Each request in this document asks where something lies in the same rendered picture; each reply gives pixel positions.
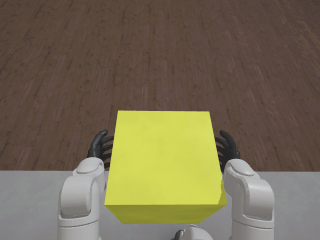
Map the right robot hand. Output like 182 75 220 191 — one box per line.
214 130 241 175

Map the left robot hand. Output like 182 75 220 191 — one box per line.
86 129 115 169

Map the right robot shin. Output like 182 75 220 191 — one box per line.
185 224 198 229

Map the robot left forearm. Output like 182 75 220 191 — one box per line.
57 157 106 240

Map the carton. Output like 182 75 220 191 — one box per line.
104 110 227 224

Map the robot right thigh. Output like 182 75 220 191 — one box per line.
179 227 213 240

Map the robot right forearm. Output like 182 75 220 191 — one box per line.
223 159 275 240

